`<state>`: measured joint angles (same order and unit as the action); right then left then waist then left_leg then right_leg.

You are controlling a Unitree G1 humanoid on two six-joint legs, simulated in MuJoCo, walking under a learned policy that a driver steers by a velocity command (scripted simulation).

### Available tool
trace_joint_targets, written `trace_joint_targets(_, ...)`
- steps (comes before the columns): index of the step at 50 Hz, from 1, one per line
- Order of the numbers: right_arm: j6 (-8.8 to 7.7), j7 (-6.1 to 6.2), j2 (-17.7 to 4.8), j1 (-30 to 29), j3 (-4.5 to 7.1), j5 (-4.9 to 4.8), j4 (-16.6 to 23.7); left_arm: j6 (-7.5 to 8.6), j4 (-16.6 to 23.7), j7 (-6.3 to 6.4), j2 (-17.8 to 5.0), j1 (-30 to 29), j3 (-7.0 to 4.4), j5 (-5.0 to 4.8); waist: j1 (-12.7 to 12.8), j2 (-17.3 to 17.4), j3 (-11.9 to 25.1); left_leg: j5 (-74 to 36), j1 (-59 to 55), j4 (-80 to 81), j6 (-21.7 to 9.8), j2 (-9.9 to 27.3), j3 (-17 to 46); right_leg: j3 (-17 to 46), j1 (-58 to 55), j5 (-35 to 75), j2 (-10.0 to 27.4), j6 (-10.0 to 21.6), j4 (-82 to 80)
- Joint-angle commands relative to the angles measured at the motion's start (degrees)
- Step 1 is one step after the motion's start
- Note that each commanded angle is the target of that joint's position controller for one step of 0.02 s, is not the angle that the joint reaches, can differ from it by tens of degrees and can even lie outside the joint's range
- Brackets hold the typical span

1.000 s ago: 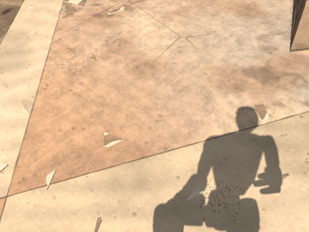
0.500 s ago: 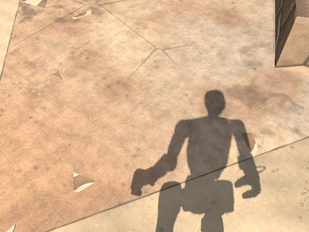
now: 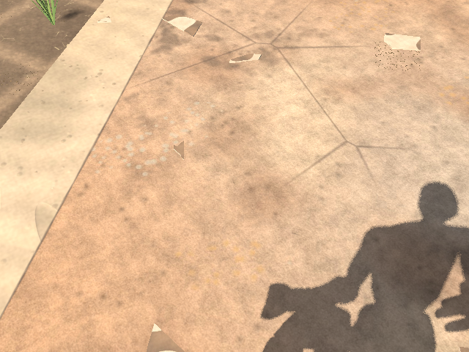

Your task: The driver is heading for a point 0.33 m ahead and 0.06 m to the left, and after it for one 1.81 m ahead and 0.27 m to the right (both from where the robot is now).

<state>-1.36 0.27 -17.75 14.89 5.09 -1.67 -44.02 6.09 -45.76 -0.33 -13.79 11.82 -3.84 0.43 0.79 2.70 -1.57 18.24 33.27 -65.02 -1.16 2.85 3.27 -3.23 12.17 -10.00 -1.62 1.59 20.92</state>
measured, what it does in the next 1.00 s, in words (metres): walks ahead: left foot, then right foot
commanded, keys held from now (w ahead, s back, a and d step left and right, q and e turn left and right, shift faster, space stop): w+q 0.18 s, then w+e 0.82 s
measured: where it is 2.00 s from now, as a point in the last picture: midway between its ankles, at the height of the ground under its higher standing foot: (285, 188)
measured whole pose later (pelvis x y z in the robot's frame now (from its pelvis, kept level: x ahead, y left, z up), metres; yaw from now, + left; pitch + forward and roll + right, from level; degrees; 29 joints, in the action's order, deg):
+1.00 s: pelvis +0.55 +0.04 -0.01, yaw -12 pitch +1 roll +0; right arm -6.2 0.3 -16.3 10.3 3.5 -0.6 -44.1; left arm 3.0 -42.8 -2.0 -16.8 12.9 -4.3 -0.8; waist 0.7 0.4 -3.7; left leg 21.6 25.4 -68.7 0.0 3.5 2.5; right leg -0.4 19.2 -9.7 -5.9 6.3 27.7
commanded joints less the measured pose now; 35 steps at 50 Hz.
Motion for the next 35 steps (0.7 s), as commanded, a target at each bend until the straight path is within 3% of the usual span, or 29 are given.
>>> trace_joint_targets(1, 0.02, -0.41, -0.91, -1.26, 0.12, 0.27, 5.46, 1.20, 2.53, 0.09, -7.53, -1.80, -1.83, -0.09, -0.42, -7.17, 0.63, -6.06, 8.64, 4.03, 0.92, 4.24, 2.62, 11.23, -5.56, 9.09, 16.59, 9.70, -12.61)
trace_joint_targets(6, -0.69, -2.14, -0.21, -8.74, -0.76, 0.33, 8.00, 0.54, 1.01, 0.64, -10.29, 0.15, -2.44, -0.58, 1.99, -5.77, -0.44, -20.09, 5.00, 20.24, 0.56, 3.34, -0.88, 0.75, -6.90, 13.73, 14.86, 7.81, -12.94)
trace_joint_targets(11, -0.70, -3.17, -0.22, -16.33, -1.31, 0.51, 11.77, -0.78, -2.16, 0.38, -12.74, 6.38, -2.91, -2.01, 3.74, -5.15, -3.07, -13.80, 3.33, 28.59, -2.01, 1.19, -3.31, -0.90, -13.17, 16.51, 18.04, 7.19, -10.68)
trace_joint_targets(13, -0.88, -3.09, -2.06, -14.81, -0.64, 0.87, 12.08, -1.50, -3.30, 0.22, -14.44, 6.53, -3.06, -2.70, 0.92, -6.90, -1.85, -7.01, -2.44, 31.60, -4.09, -1.68, -5.76, -0.89, -15.15, 31.78, 18.71, 7.05, -5.34)
trace_joint_targets(14, -1.03, -2.88, -4.03, -9.07, 0.39, 1.12, 10.55, -1.86, -3.88, 0.28, -14.92, 5.92, -2.88, -3.05, -3.12, -7.44, 1.62, -8.00, -11.68, 34.72, -5.50, -3.56, -7.41, -2.10, -14.32, 40.87, 17.58, 6.13, 1.79)
trace_joint_targets(15, -1.13, -2.31, -7.19, 0.56, 2.02, 1.18, 7.36, -1.94, -4.39, 0.39, -13.77, 6.21, -2.11, -2.99, -7.90, -6.88, 7.25, -12.68, -27.22, 36.40, -7.07, -4.48, -7.87, -3.87, -8.49, 42.03, 14.99, 4.45, 12.85)
trace_joint_targets(16, -0.84, -1.11, -12.72, 11.28, 3.57, 1.80, 5.28, -1.49, -2.91, 0.25, -10.12, 6.57, -0.44, -1.09, -11.44, 0.24, 16.36, -17.84, -47.52, 33.42, -10.92, 8.21, 6.73, -4.44, 6.73, 20.22, 11.37, 1.79, 32.59)
trace_joint_targets(17, -1.03, -0.97, -15.64, 10.21, 3.20, 2.11, 5.55, -0.23, -2.16, -0.46, -4.21, 12.86, 1.40, -1.15, -6.03, 11.85, 25.18, -9.95, -59.39, 40.86, -19.62, 22.07, 33.93, 2.56, 24.83, -24.98, 1.31, -0.88, 50.25)
trace_joint_targets(18, -1.39, -1.17, -10.35, 10.26, 2.08, 2.05, 5.84, 0.57, -2.83, -0.63, -11.22, 7.44, -0.49, -3.23, -9.72, 4.45, 23.42, -6.53, -55.05, 44.53, -17.84, 21.01, 33.45, 10.44, 28.85, -24.48, 2.95, -0.59, 55.59)
trace_joint_targets(19, -1.78, -1.18, -8.17, 6.88, 1.26, 1.83, 5.08, 0.65, -0.78, -0.63, -12.21, 3.05, -1.00, -4.13, -8.42, 4.36, 13.77, -9.23, -47.69, 45.60, -15.00, 18.68, 22.82, 8.80, 32.67, -19.56, 5.59, -0.26, 54.85)
trace_joint_targets(20, -2.16, -1.29, -5.98, 2.89, 0.57, 1.62, 4.84, 0.42, -0.76, -0.20, -11.16, 1.54, -0.85, -3.20, -6.01, 1.58, 9.17, -11.95, -39.74, 47.28, -12.96, 15.90, 16.40, 7.79, 30.93, -14.30, 8.22, -0.46, 51.28)
trace_joint_targets(21, -2.54, -1.48, -4.02, -0.42, 0.14, 1.83, 4.85, -0.17, -1.06, 0.09, -10.67, 1.61, -1.13, -2.24, -3.87, 2.24, 5.89, -13.79, -33.43, 49.45, -11.76, 13.76, 11.62, 7.62, 28.51, -10.57, 9.66, -0.82, 48.64)
trace_joint_targets(22, -3.10, -1.56, -2.60, -2.42, -0.16, 2.20, 4.88, -1.16, -1.94, 0.12, -9.78, 4.02, -1.17, -2.29, -1.82, 3.29, 4.93, -14.58, -29.19, 51.99, -10.96, 12.40, 8.04, 8.31, 24.72, -7.37, 10.73, -0.99, 47.76)
trace_joint_targets(24, -4.41, -1.54, -2.29, -3.62, 0.09, 2.33, 3.84, -2.75, -2.52, 0.31, -7.02, 5.84, -0.81, -2.51, -0.02, 2.29, 3.65, -17.52, -25.34, 55.57, -11.12, 12.17, 3.70, 8.44, 22.86, -4.20, 10.96, -1.63, 46.52)
trace_joint_targets(27, -5.13, -0.80, -2.99, -2.93, 0.50, 2.95, 1.90, -3.54, -1.17, 0.57, -6.10, 2.77, -0.79, -2.21, 0.11, 0.57, 0.53, -22.16, -25.03, 57.49, -10.42, 11.47, -2.93, 9.92, 27.28, 2.51, 10.57, -2.53, 41.01)
trace_joint_targets(31, -4.96, 0.04, -4.41, -1.92, 0.74, 2.68, 0.47, -2.99, 0.80, -0.71, -4.80, -3.03, -0.10, -1.70, -1.61, -0.05, -1.59, -23.33, -26.48, 58.64, -8.44, 9.72, -10.26, 7.01, 26.48, 14.42, 9.07, -1.92, 26.45)
trace_joint_targets(35, -3.78, 0.60, -6.23, 2.45, 1.39, 1.72, -1.80, -2.95, 4.36, -2.26, -3.91, -10.48, 0.77, -1.59, -4.66, -1.44, -4.40, -26.14, -34.11, 57.36, -7.98, 12.37, -13.00, 3.49, 29.33, 13.86, 8.17, -0.02, 18.25)
Keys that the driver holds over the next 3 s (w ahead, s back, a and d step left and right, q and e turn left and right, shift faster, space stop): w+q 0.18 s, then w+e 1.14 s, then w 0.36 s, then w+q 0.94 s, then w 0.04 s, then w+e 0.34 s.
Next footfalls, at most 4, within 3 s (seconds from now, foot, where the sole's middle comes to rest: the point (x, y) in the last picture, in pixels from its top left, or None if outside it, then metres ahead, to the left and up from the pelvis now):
0.30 left None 0.31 0.18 -0.78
0.84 right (266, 302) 0.63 -0.03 -0.78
1.32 left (225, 214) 0.94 0.10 -0.78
1.80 right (325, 189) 1.05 -0.26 -0.78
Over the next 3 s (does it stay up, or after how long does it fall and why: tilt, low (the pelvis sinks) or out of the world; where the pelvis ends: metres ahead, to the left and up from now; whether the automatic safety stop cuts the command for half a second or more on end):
stays up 1.60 -0.24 0.00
